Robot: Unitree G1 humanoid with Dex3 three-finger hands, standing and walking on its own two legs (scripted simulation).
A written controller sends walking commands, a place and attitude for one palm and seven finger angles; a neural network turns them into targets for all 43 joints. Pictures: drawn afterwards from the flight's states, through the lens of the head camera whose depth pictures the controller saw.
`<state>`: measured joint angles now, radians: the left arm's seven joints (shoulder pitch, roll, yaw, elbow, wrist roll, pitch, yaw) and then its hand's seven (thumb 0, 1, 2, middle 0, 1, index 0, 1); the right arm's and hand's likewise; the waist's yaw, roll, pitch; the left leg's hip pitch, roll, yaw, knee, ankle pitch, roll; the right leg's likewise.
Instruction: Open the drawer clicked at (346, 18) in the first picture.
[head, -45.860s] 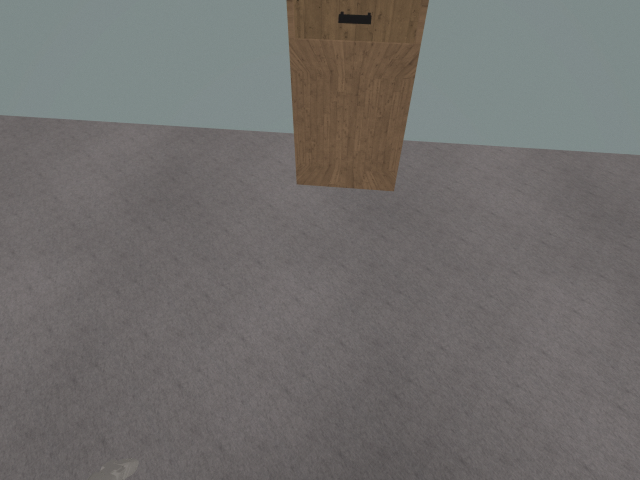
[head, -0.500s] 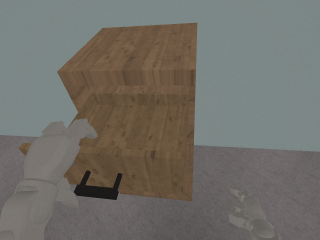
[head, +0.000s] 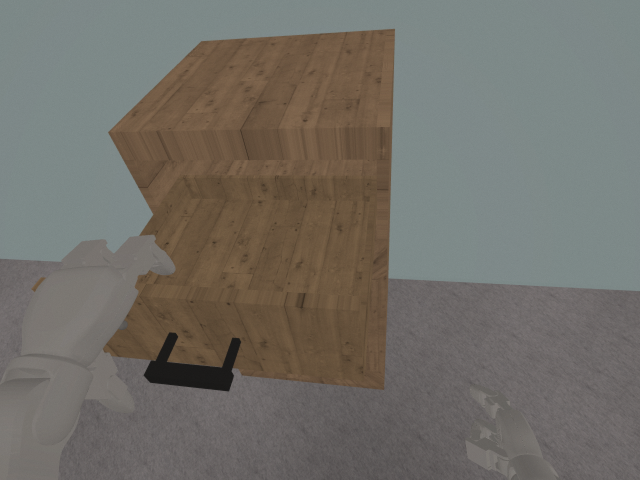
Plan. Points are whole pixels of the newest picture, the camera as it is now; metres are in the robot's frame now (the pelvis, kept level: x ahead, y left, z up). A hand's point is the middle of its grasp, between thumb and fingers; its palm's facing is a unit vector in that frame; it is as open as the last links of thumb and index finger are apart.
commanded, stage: draw the hand back to the body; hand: left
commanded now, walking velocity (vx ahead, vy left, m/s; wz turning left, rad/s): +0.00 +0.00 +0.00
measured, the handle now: (195, 359) +0.25 +0.22 +0.02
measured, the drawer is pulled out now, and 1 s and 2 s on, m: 0.29 0.29 0.29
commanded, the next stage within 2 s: step back with the hand held close in 1.28 s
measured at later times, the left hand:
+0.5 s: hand (126, 312) +0.21 +0.22 +0.18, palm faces +0.36 -0.85 -0.39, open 13.3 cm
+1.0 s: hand (108, 306) +0.21 +0.23 +0.19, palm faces +0.43 -0.79 -0.43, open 9.3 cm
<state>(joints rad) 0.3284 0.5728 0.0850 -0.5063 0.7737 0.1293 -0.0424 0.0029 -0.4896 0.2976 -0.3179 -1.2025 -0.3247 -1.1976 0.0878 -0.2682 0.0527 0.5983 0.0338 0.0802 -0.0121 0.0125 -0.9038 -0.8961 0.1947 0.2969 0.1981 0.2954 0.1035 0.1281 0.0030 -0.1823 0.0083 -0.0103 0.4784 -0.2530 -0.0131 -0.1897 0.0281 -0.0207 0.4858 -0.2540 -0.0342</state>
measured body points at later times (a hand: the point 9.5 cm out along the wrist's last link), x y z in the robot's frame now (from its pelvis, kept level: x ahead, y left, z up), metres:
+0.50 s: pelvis +0.03 +0.01 +0.00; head +0.02 +0.00 +0.45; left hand +0.19 +0.26 +0.20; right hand +0.24 -0.18 -0.07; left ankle +0.00 +0.13 -0.74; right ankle +0.01 -0.09 -0.74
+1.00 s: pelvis +0.04 +0.00 +0.00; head +0.03 -0.03 +0.45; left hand +0.18 +0.27 +0.21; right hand +0.24 -0.21 -0.08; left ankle +0.01 +0.13 -0.74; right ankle +0.01 -0.09 -0.74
